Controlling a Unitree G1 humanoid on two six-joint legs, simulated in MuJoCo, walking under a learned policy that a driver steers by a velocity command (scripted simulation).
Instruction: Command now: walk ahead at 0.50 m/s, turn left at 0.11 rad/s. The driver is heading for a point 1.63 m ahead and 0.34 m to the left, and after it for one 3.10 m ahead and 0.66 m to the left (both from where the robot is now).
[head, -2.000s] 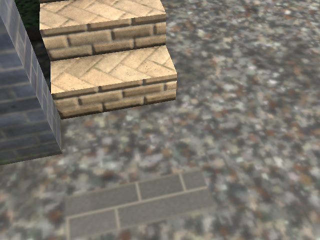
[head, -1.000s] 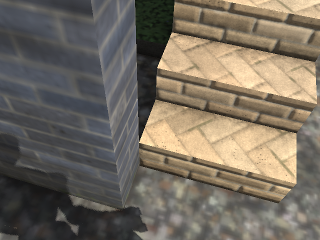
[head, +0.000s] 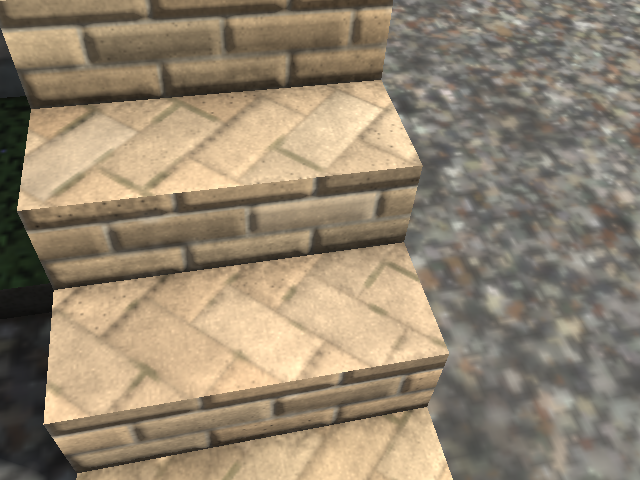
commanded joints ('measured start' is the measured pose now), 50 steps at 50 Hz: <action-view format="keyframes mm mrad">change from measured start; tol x16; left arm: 1 16 -10 -27 -39 -21 -12 13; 50 -44 28 -25 -123 -28 -17 32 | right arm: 1 -27 -117 -19 -37 1 -23 6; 50 -194 -54 4 -137 -6 45 12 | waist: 1 36 187 -83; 6 28 172 -107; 9 27 -177 -22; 34 61 202 -77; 39 22 -30 -135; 50 48 44 -63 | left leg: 1 71 162 -124 -70 831 150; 4 163 184 -192 -26 714 134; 10 -99 -6 -58 196 -155 15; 15 -22 11 -60 159 -54 54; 19 18 53 -142 188 477 68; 28 -21 2 -129 225 250 81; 34 -41 104 -462 -34 311 161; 39 -18 -1 -181 131 305 48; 50 3 38 -271 -30 300 48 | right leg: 1 117 -5 -79 -287 -19 31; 7 388 -138 -18 -636 263 3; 10 203 -273 123 -808 -101 -83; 19 301 -164 -177 -505 531 -27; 28 239 -222 -234 -471 343 -26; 32 223 -97 -245 -386 -52 13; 35 289 -78 -188 -494 21 10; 40 419 -238 -185 -609 595 -27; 50 382 -191 -195 -670 138 6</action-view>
